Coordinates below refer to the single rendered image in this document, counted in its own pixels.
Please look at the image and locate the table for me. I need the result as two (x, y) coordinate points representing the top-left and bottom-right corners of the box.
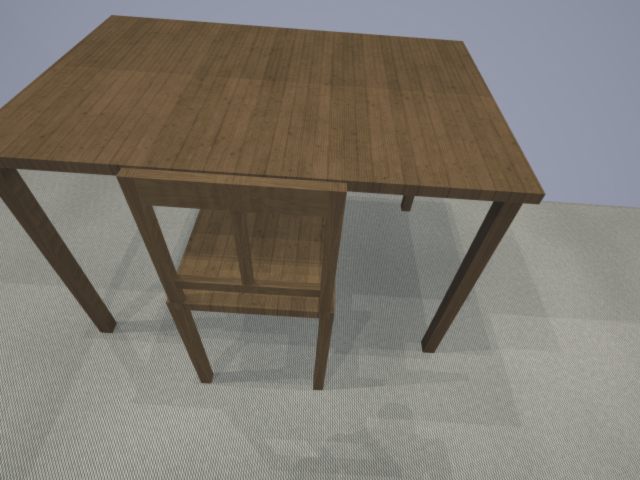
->
(0, 15), (545, 353)

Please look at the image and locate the chair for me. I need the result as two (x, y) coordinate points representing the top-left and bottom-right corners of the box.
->
(116, 168), (347, 390)

